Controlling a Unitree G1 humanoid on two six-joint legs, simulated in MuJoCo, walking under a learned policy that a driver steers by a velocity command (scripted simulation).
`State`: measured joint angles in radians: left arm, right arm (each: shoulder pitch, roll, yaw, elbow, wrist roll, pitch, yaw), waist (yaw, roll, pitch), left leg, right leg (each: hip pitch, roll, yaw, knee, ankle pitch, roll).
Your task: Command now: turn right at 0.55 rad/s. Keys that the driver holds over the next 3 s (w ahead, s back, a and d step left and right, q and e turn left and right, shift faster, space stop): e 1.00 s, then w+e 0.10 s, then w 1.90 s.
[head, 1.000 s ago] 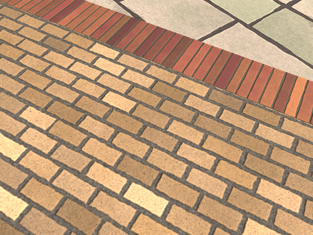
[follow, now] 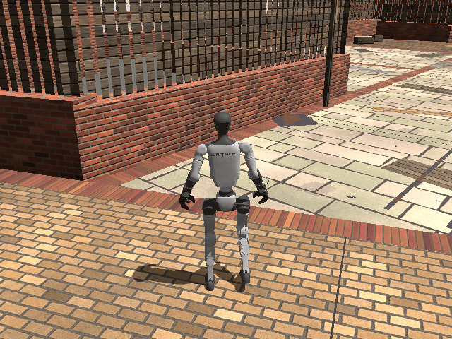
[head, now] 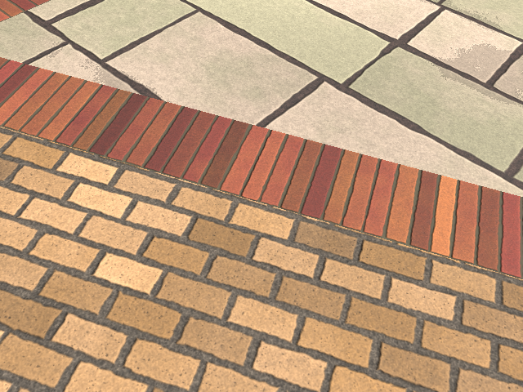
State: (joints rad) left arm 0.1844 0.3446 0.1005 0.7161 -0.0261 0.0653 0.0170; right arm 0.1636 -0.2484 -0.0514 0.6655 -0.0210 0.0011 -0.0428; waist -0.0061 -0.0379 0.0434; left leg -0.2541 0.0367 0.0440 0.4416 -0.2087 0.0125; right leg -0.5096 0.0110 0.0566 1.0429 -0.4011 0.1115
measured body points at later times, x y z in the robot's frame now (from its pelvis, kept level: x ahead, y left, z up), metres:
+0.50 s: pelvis -0.01 -0.04 +0.00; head +0.03 -0.07 +0.45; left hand +0.23 +0.19 -0.08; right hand +0.07 -0.36 -0.11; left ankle +0.06 +0.11 -0.70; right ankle -0.01 -0.14 -0.74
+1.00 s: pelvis -0.01 -0.03 +0.00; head +0.02 -0.05 +0.44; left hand +0.28 +0.12 -0.10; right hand -0.04 -0.34 -0.10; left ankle +0.06 +0.09 -0.74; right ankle -0.09 -0.14 -0.71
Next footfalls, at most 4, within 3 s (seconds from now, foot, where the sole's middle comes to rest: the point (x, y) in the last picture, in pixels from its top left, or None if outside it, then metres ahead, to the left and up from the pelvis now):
0.18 right None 0.03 -0.14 -0.78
0.64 left None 0.10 0.07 -0.78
1.08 right None -0.06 -0.15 -0.78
1.60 left None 0.34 -0.20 -0.78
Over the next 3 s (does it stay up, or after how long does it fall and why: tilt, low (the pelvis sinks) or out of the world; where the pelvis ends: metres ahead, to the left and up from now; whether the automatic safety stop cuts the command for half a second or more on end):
stays up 0.72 -0.70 0.00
